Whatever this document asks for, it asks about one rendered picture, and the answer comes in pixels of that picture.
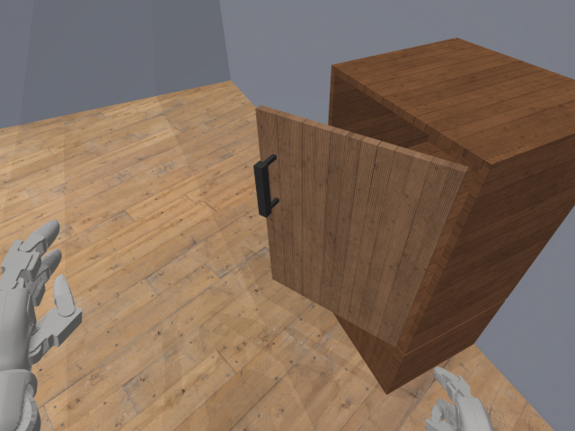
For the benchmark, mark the robot left forearm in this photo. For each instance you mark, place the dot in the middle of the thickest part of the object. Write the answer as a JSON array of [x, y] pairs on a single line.
[[18, 408]]

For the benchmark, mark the right robot hand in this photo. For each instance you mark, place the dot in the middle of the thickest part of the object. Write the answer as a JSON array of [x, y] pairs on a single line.
[[468, 415]]

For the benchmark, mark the handle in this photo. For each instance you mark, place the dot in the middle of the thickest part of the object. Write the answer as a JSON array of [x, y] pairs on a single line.
[[262, 182]]

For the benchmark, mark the left robot hand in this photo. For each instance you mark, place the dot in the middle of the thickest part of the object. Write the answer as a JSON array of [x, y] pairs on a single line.
[[22, 287]]

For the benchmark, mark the cupboard door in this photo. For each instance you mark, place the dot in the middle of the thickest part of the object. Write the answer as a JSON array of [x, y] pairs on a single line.
[[358, 219]]

